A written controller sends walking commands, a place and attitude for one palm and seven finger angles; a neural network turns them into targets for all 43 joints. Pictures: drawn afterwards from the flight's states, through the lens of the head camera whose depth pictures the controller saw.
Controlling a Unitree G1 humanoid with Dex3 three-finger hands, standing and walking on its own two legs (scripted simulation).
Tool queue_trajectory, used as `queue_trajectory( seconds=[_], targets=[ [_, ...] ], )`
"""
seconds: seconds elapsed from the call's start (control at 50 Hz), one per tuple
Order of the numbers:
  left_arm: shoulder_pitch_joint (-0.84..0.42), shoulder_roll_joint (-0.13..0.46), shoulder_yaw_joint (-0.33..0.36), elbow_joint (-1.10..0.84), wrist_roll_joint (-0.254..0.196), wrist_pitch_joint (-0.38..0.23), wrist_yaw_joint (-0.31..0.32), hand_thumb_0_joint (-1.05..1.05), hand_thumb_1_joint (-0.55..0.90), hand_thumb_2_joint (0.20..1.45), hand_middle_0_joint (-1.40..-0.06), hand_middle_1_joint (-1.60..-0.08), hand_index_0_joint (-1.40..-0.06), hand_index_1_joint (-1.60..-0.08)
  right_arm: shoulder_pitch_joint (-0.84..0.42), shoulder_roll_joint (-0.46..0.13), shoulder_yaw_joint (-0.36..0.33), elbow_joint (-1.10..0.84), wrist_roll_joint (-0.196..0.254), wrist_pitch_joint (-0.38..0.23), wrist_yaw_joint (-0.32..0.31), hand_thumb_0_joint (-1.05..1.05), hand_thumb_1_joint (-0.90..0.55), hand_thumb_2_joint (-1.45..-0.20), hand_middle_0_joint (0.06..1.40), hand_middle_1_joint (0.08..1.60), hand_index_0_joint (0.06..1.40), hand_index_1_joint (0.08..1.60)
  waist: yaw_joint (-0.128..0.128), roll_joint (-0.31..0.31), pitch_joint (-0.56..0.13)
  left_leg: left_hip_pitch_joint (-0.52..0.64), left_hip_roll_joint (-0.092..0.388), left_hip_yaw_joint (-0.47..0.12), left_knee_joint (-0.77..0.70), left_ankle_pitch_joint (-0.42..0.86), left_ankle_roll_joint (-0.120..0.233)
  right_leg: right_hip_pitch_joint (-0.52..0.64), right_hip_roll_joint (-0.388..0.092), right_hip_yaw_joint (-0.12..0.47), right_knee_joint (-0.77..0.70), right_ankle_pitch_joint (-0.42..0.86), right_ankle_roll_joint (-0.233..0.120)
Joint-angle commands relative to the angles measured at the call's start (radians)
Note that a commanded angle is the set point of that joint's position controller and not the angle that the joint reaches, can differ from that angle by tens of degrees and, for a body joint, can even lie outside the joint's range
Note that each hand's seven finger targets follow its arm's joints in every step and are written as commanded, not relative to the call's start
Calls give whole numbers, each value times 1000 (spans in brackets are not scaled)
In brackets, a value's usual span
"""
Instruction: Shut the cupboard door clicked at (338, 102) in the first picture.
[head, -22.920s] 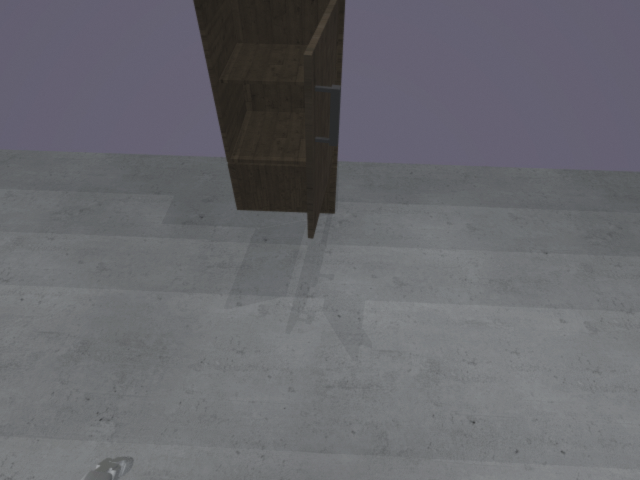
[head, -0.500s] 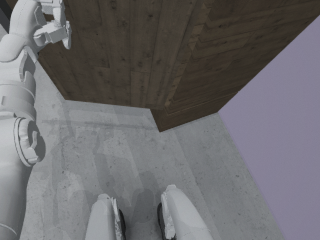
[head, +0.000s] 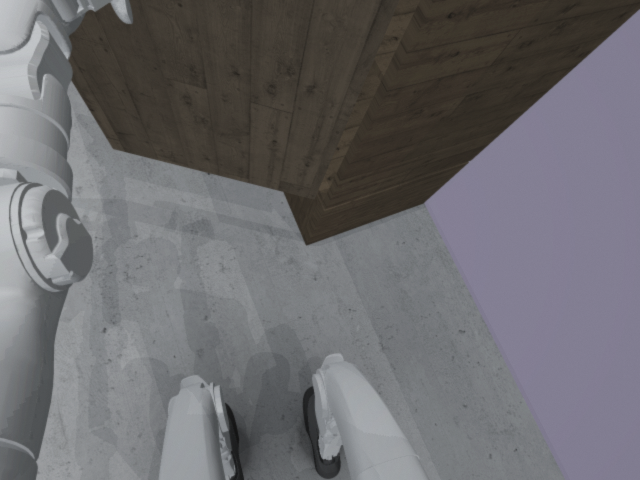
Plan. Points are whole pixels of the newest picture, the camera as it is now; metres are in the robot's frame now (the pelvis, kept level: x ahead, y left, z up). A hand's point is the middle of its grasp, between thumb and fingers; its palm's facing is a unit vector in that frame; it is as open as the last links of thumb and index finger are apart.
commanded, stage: pull the fist back off the door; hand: left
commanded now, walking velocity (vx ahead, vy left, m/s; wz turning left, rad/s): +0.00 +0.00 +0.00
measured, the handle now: out of the picture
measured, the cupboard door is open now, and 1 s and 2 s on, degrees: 56 55 55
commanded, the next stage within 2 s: draw the hand back to the body in 0.78 s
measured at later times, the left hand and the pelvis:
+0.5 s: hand (133, 14) +0.57 +0.10 +0.11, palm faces +0.14 -0.99 -0.05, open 3.1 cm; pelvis +0.03 -0.02 +0.05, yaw +2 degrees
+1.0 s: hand (145, 56) +0.52 +0.10 +0.11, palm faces +0.13 -0.99 -0.02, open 3.1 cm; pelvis +0.02 -0.02 +0.05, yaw +3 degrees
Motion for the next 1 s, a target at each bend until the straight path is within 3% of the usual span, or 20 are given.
queue_trajectory(
  seconds=[0.0, 0.04, 0.1, 0.14, 0.18, 0.24, 0.26, 0.34, 0.4, 0.48, 0.5, 0.56, 0.62, 0.68, 0.74, 0.84, 0.88, 0.94, 0.96, 0.98],
  targets=[
    [-422, -3, 69, -292, 8, -86, 310, 0, 900, 900, -1300, -1500, -1300, -1500, 279, -185, -86, -38, -35, 7, 47, 0, -900, -900, 200, 300, 200, 300, -23, 249, -647, 723, -10, -133, -171, 399, -14, 108, 32, 7, -157, 230, -16],
    [-400, 0, 46, -345, 104, -148, 427, 0, 900, 900, -1300, -1500, -1300, -1500, 275, -176, -93, -34, -55, 15, 77, 0, -900, -900, 200, 300, 200, 300, -12, 274, -671, 737, -12, -119, -155, 437, -21, 108, 30, 7, -150, 245, -18],
    [-407, 11, 7, -405, 181, -220, 455, 0, 900, 900, -1300, -1500, -1300, -1500, 289, -182, -111, -31, -57, 43, 104, 0, -900, -900, 200, 300, 200, 300, -24, 246, -710, 765, -18, -106, -168, 470, -17, 183, 34, 20, -174, 286, -19],
    [-402, -9, -15, -423, 163, -242, 419, 0, 900, 900, -1300, -1500, -1300, -1500, 279, -182, -118, -32, -43, 55, 105, 0, -900, -900, 200, 300, 200, 300, -22, 232, -739, 788, -25, -97, -193, 460, -18, 254, 37, 27, -200, 313, -20],
    [-364, 26, 32, -395, 121, -240, 383, 0, 900, 900, -1300, -1500, -1300, -1500, 278, -184, -119, -31, -30, 66, 96, 0, -900, -900, 200, 300, 200, 300, -11, 189, -737, 759, -35, -80, -209, 443, -12, 334, 40, 38, -222, 344, -17],
    [-249, 52, 89, -331, 74, -229, 360, 0, 900, 900, -1300, -1500, -1300, -1500, 262, -173, -110, -44, -17, 77, 81, 0, -900, -900, 200, 300, 200, 300, 16, 92, -669, 635, -52, -37, -238, 371, 2, 469, 38, 60, -260, 366, -7],
    [-225, 68, 111, -335, 69, -237, 360, 0, 900, 900, -1300, -1500, -1300, -1500, 266, -171, -106, -46, -19, 78, 77, 0, -900, -900, 200, 300, 200, 300, 29, 97, -660, 637, -52, -35, -248, 382, 2, 485, 36, 62, -260, 385, -7],
    [-24, -29, 77, -282, 64, -284, 364, 0, 900, 900, -1300, -1500, -1300, -1500, 242, -151, -110, -61, -17, 83, 84, 0, -900, -900, 200, 300, 200, 300, 55, 5, -537, 551, -62, 5, -261, 366, 7, 545, 32, 78, -283, 434, -3],
    [60, -84, 43, -279, 56, -319, 345, 0, 900, 900, -1300, -1500, -1300, -1500, 231, -150, -120, -64, -12, 92, 85, 0, -900, -900, 200, 300, 200, 300, 59, -39, -497, 538, -68, 21, -270, 372, 9, 574, 28, 87, -290, 485, -2],
    [112, -193, -31, -341, 16, -349, 305, 0, 900, 900, -1300, -1500, -1300, -1500, 202, -146, -136, -71, 1, 103, 83, 0, -900, -900, 200, 300, 200, 300, 68, -26, -496, 600, -79, 34, -284, 381, 6, 584, 21, 92, -307, 512, -3],
    [134, -191, -28, -356, 7, -355, 299, 0, 900, 900, -1300, -1500, -1300, -1500, 193, -147, -139, -72, 3, 107, 80, 0, -900, -900, 200, 300, 200, 300, 80, -27, -499, 612, -79, 33, -289, 380, 3, 589, 21, 90, -307, 507, -4],
    [65, -259, -91, -488, -17, -400, 300, 0, 900, 900, -1300, -1500, -1300, -1500, 162, -139, -147, -70, 9, 105, 71, 0, -900, -900, 200, 300, 200, 300, 70, 27, -539, 701, -81, 31, -285, 395, 3, 558, 16, 88, -308, 504, -4],
    [67, -223, -70, -554, -15, -441, 321, 0, 900, 900, -1300, -1500, -1300, -1500, 135, -140, -151, -58, 9, 104, 60, 0, -900, -900, 200, 300, 200, 300, 91, 53, -579, 740, -80, 23, -282, 414, -1, 563, 12, 92, -295, 508, -4],
    [112, -238, -85, -596, 0, -469, 342, 0, 900, 900, -1300, -1500, -1300, -1500, 106, -135, -154, -52, 9, 99, 55, 0, -900, -900, 200, 300, 200, 300, 107, 69, -614, 789, -80, 18, -280, 454, -5, 558, 8, 86, -280, 532, -5],
    [86, -229, -98, -504, 29, -453, 359, 0, 900, 900, -1300, -1500, -1300, -1500, 86, -135, -148, -38, 9, 108, 46, 0, -900, -900, 200, 300, 200, 300, 76, 16, -525, 720, -79, 19, -280, 382, -2, 534, 5, 91, -289, 480, 3],
    [81, -226, -89, -341, 27, -384, 364, 0, 900, 900, -1300, -1500, -1300, -1500, 60, -144, -135, -48, 15, 116, 35, 0, -900, -900, 200, 300, 200, 300, 61, -58, -431, 614, -87, 20, -299, 264, 2, 523, 3, 95, -315, 373, 4],
    [85, -225, -68, -325, 9, -384, 361, 0, 900, 900, -1300, -1500, -1300, -1500, 56, -145, -131, -56, 13, 111, 34, 0, -900, -900, 200, 300, 200, 300, 76, -38, -479, 638, -87, 16, -293, 292, 0, 517, 4, 91, -301, 384, 0],
    [216, -137, 21, -453, -26, -399, 333, 0, 900, 900, -1300, -1500, -1300, -1500, 42, -145, -131, -106, 20, 113, 33, 0, -900, -900, 200, 300, 200, 300, 164, -23, -628, 699, -90, 33, -325, 377, -5, 673, 4, 102, -299, 485, -6],
    [274, -125, 29, -507, -31, -406, 321, 0, 900, 900, -1300, -1500, -1300, -1500, 45, -144, -130, -122, 22, 114, 32, 0, -900, -900, 200, 300, 200, 300, 189, -10, -673, 744, -88, 29, -341, 424, -7, 703, 8, 96, -290, 525, -10],
    [326, -164, -9, -567, -35, -402, 305, 0, 900, 900, -1300, -1500, -1300, -1500, 34, -135, -129, -137, 30, 116, 34, 0, -900, -900, 200, 300, 200, 300, 197, 7, -681, 777, -88, 38, -355, 452, -9, 726, 7, 96, -304, 556, -9]
  ],
)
